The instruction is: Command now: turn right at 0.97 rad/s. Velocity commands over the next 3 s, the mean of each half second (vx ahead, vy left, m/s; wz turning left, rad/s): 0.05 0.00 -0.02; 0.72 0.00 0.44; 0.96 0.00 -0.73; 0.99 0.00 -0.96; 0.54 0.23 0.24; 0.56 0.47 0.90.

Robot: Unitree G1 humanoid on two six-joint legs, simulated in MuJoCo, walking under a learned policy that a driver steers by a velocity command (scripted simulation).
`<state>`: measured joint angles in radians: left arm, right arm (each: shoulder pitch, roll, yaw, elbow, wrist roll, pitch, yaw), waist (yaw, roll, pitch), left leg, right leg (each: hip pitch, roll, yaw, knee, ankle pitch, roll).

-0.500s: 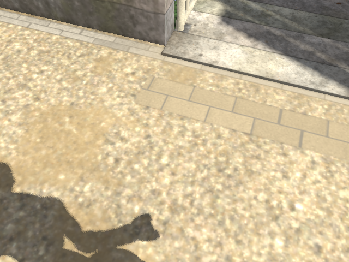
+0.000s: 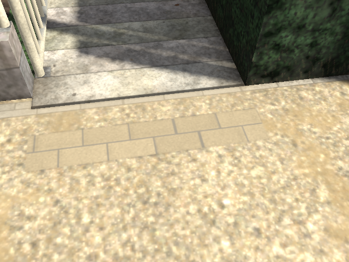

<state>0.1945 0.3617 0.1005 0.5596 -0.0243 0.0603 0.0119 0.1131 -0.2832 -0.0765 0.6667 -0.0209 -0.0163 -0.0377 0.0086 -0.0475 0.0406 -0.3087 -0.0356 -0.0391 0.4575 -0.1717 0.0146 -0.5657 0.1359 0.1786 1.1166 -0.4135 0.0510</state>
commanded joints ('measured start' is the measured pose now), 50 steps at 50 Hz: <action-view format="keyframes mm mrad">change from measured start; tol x32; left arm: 1 59 85 25 -46 -6 0 -3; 50 -109 -14 -36 81 -26 -134 -62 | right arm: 1 -66 -103 -12 -98 -2 1 -19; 50 278 -92 22 24 -9 -117 30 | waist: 1 11 145 -61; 14 3 237 -113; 17 25 -278 -191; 36 -75 -35 34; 39 -170 578 -71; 50 -34 85 76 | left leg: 1 140 247 -145 -152 162 171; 14 42 221 -170 -35 280 160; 17 -345 29 70 385 -434 -28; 21 -392 108 10 755 -249 -91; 34 -334 187 125 415 -241 40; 37 114 31 298 288 -176 103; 40 535 365 -749 -269 -602 331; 50 132 173 154 -337 259 -11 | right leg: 1 -143 -114 -95 203 59 43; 11 228 -137 -170 -436 12 32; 16 719 -440 72 -663 695 -185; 24 509 -473 -18 -950 -133 -215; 30 524 -506 -166 -991 -112 -181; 36 424 -472 -362 -853 -32 -143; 38 120 -335 -483 -186 431 -85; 40 -444 -147 -140 383 -135 -47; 50 -274 -168 -135 -60 566 -98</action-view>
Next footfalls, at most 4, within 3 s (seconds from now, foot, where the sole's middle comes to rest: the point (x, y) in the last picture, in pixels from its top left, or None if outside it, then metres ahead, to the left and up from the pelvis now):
0.30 right None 0.02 -0.15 -0.77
0.76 left None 0.11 0.21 -0.77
1.20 right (105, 238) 0.55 0.27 -0.77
1.56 left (52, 172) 0.83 0.54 -0.77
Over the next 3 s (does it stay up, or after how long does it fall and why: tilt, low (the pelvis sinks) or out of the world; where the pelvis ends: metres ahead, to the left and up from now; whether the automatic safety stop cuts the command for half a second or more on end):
stays up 1.59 0.10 0.00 its command is cut before an obstacle after 2.1 s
